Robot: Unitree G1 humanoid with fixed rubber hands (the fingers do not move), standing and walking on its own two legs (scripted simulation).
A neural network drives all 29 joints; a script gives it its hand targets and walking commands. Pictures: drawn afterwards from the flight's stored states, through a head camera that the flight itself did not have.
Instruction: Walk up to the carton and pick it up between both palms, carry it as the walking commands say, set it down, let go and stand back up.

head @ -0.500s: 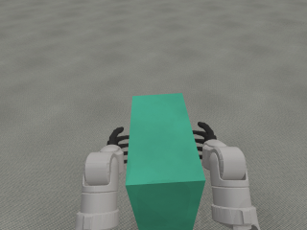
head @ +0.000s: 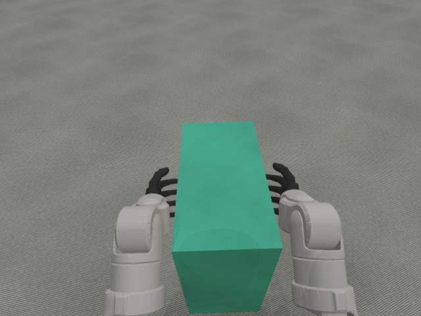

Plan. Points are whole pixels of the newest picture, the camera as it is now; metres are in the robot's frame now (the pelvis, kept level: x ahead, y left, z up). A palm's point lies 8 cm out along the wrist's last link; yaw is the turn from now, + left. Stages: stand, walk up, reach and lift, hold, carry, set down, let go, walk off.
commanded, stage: carry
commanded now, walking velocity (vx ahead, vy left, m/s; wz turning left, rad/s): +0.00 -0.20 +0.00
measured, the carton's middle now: (221, 217) +0.32 +0.00 +0.00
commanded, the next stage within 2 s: none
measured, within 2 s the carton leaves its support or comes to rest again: neither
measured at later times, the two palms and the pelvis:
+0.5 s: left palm (149, 204) +0.30 +0.13 +0.09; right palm (286, 199) +0.30 -0.11 +0.10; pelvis +0.00 +0.01 +0.00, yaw +0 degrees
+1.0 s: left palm (150, 204) +0.30 +0.13 +0.09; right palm (286, 199) +0.30 -0.11 +0.10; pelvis +0.00 +0.01 +0.00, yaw +0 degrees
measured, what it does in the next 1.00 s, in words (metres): stands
